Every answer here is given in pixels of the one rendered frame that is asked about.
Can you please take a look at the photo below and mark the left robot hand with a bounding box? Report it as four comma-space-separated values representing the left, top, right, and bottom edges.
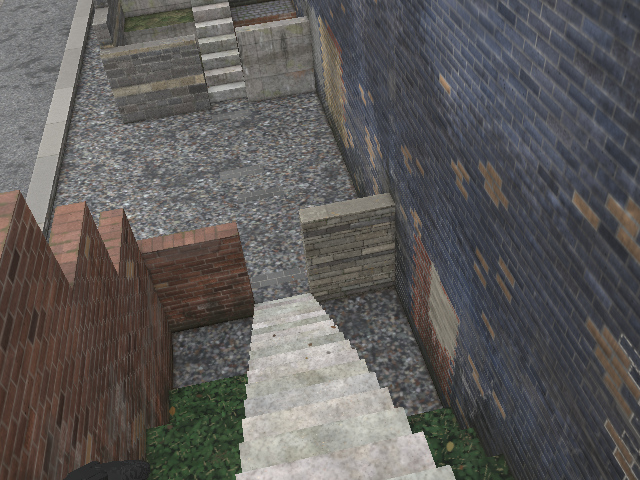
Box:
63, 460, 150, 480

